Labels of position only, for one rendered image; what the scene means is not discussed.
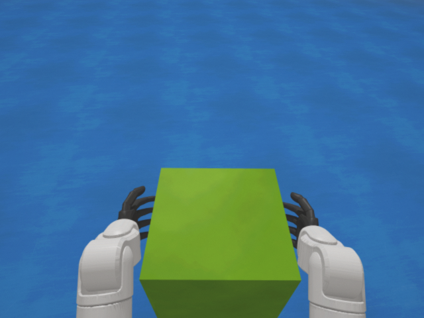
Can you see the left robot forearm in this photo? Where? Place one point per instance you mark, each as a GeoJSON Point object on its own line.
{"type": "Point", "coordinates": [105, 273]}

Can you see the robot left hand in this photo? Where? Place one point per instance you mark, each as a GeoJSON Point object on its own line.
{"type": "Point", "coordinates": [130, 206]}

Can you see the robot right hand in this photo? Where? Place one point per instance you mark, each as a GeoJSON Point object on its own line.
{"type": "Point", "coordinates": [305, 213]}

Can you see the carton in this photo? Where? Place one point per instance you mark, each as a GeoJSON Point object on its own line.
{"type": "Point", "coordinates": [219, 245]}

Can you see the right robot forearm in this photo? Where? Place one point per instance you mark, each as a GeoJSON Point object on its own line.
{"type": "Point", "coordinates": [336, 286]}

